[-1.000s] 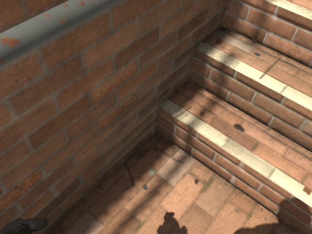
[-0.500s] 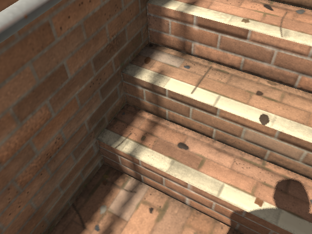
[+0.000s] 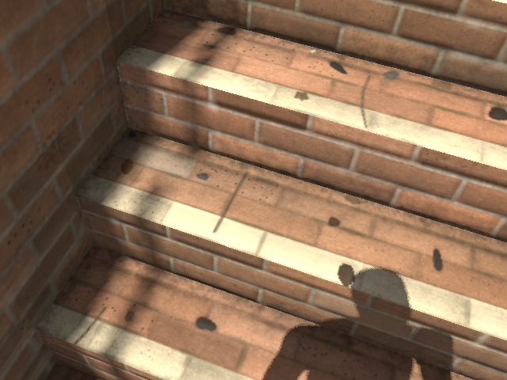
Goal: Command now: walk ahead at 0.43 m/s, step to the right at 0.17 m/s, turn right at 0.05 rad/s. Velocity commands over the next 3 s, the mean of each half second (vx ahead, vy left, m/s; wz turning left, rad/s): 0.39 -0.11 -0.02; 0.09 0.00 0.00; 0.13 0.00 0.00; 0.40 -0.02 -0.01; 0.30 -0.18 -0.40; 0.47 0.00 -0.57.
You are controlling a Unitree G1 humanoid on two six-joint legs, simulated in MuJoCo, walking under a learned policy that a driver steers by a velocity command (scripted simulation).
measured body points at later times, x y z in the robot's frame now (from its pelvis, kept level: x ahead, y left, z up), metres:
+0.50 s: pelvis +0.22 -0.10 -0.01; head +0.26 -0.13 +0.44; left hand +0.12 +0.13 -0.14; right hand +0.42 -0.30 -0.13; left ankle +0.24 +0.00 -0.45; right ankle +0.14 -0.17 -0.75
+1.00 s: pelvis +0.37 -0.12 +0.17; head +0.40 -0.11 +0.62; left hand +0.57 +0.06 +0.07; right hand +0.35 -0.34 +0.03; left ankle +0.38 -0.04 -0.55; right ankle +0.39 -0.26 -0.27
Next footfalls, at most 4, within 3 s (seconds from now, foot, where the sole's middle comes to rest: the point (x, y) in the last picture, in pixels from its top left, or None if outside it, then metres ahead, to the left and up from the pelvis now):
0.20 right None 0.18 -0.17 -0.79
0.62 left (257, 375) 0.42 -0.04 -0.59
1.34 right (421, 281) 0.54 -0.37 -0.39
1.98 left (255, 68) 0.97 -0.03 -0.19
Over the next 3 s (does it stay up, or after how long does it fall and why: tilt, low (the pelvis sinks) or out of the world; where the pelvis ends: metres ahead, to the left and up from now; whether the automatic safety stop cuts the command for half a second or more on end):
stays up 1.05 -0.41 0.76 its command is cut before an obstacle after 1.9 s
